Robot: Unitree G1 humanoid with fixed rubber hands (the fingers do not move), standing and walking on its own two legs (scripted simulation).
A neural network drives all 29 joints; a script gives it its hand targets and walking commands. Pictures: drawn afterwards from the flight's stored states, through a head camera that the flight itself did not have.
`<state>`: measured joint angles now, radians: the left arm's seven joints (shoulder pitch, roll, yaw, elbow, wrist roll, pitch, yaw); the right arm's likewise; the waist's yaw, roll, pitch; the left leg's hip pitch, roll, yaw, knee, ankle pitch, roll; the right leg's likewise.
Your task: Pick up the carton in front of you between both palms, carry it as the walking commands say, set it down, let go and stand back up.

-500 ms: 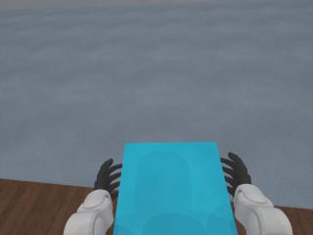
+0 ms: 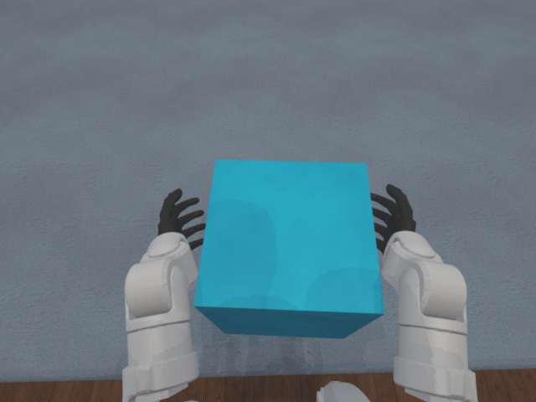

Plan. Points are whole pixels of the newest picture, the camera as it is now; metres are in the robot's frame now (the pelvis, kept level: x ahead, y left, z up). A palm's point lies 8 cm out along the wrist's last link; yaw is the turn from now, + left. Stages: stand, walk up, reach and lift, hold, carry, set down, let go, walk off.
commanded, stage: carry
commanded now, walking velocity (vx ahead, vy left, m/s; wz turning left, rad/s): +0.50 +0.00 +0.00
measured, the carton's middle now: (286, 259) +0.35 -0.02 -0.01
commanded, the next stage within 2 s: none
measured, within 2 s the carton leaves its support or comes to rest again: neither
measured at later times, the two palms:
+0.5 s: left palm (201, 104) +0.66 +0.13 +0.05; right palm (349, 84) +0.70 -0.18 +0.06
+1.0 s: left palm (229, 39) +1.05 +0.08 -0.02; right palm (338, 40) +1.02 -0.22 -0.02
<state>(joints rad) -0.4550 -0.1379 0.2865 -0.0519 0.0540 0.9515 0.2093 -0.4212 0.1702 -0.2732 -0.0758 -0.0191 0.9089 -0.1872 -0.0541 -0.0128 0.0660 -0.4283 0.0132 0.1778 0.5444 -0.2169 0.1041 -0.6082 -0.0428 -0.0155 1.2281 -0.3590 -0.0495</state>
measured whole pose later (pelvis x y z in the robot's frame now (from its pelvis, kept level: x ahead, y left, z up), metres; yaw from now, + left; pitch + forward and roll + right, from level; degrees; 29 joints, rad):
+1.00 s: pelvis +0.71 -0.05 -0.07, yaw +0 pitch +6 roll +0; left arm -0.33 -0.17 0.28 -0.07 0.08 0.86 0.19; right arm -0.35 0.18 -0.23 -0.06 -0.02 0.88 -0.19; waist -0.10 0.01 0.03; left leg -0.26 -0.02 0.14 0.49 -0.34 0.08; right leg -0.68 -0.05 -0.04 0.77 -0.21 -0.03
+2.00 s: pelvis +1.38 -0.08 -0.08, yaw +1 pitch +3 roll +1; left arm 0.10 -0.14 0.04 -0.56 0.01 1.15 0.15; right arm 0.08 0.13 -0.03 -0.54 -0.01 1.13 -0.15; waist -0.01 0.02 -0.16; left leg 0.07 0.07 0.20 0.34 -0.43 -0.06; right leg -0.47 -0.09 -0.21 0.48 -0.08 -0.01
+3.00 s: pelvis +2.05 -0.09 -0.09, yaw +2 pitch +3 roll -1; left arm 0.11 -0.13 0.02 -0.60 0.00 1.13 0.16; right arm 0.10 0.14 -0.03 -0.59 -0.01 1.12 -0.15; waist 0.00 0.04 -0.11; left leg 0.06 0.12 0.20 0.45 -0.49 -0.07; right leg -0.48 -0.07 -0.23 0.53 -0.09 -0.05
